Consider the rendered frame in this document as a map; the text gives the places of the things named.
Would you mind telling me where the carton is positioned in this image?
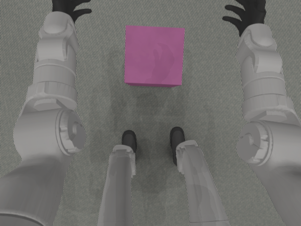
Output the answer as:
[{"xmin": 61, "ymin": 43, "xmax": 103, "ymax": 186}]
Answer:
[{"xmin": 124, "ymin": 25, "xmax": 185, "ymax": 87}]

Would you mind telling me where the right robot hand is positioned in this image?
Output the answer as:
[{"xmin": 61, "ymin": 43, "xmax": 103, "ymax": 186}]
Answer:
[{"xmin": 222, "ymin": 0, "xmax": 266, "ymax": 37}]

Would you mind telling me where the robot right forearm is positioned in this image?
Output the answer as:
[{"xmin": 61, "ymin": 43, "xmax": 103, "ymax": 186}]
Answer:
[{"xmin": 236, "ymin": 24, "xmax": 301, "ymax": 127}]

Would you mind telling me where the left robot shin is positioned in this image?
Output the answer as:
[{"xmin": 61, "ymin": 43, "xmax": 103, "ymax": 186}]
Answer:
[{"xmin": 109, "ymin": 145, "xmax": 134, "ymax": 160}]

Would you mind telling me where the left robot hand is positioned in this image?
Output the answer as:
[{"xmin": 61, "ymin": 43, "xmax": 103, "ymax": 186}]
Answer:
[{"xmin": 52, "ymin": 0, "xmax": 92, "ymax": 23}]

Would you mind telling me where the robot left upper arm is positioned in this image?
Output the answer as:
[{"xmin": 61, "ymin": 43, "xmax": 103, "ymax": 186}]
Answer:
[{"xmin": 0, "ymin": 108, "xmax": 86, "ymax": 226}]

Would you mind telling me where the robot right upper arm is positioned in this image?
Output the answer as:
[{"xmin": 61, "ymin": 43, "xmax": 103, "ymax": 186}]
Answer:
[{"xmin": 236, "ymin": 120, "xmax": 301, "ymax": 226}]

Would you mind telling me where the robot left forearm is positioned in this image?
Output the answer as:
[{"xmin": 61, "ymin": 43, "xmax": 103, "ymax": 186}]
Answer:
[{"xmin": 13, "ymin": 11, "xmax": 79, "ymax": 150}]

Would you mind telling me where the robot right foot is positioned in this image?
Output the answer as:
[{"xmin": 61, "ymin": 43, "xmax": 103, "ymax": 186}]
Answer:
[{"xmin": 170, "ymin": 127, "xmax": 185, "ymax": 166}]

